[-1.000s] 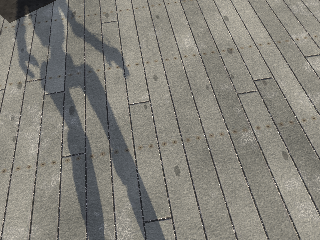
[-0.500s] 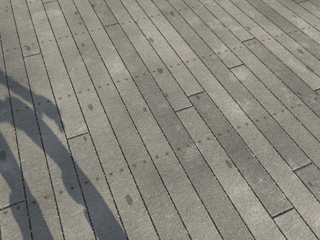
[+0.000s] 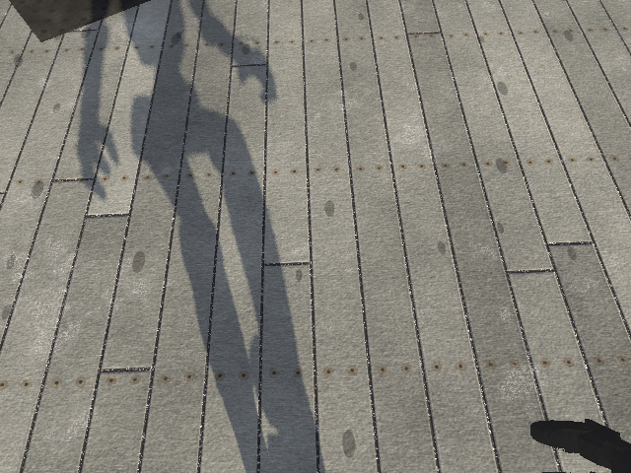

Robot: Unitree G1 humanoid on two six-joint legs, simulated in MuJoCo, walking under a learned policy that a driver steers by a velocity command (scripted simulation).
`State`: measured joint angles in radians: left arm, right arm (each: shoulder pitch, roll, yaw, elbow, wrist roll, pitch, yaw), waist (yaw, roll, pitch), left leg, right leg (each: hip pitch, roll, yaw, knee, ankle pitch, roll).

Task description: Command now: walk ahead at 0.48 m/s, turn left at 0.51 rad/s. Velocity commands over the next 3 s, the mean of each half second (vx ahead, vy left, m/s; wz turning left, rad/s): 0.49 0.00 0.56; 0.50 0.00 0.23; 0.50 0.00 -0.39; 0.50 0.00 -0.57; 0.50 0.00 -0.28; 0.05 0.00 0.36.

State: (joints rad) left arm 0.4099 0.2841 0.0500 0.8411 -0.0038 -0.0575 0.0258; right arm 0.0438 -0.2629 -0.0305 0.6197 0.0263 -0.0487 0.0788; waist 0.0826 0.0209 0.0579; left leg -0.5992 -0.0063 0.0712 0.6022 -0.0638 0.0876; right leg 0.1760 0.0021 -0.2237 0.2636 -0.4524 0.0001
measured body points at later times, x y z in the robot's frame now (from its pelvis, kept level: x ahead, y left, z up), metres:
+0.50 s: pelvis +0.30 -0.01 +0.01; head +0.33 +0.00 +0.45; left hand +0.45 +0.28 -0.06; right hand +0.43 -0.29 -0.10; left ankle +0.16 +0.08 -0.72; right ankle +0.45 -0.10 -0.72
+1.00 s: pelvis +0.53 +0.10 +0.01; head +0.55 +0.12 +0.46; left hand +0.39 +0.35 -0.12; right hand +0.85 -0.01 -0.05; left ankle +0.58 +0.23 -0.72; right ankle +0.46 -0.10 -0.71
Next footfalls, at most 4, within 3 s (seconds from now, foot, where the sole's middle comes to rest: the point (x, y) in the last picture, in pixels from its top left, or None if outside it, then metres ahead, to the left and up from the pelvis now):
0.04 left None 0.19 0.08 -0.75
0.50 right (402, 446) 0.49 -0.09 -0.75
0.98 left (246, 375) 0.62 0.25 -0.76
1.52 right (323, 249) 0.97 0.11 -0.76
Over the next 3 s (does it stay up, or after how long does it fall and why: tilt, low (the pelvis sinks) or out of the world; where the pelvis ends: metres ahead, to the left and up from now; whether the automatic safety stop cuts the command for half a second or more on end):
stays up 1.40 0.12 0.01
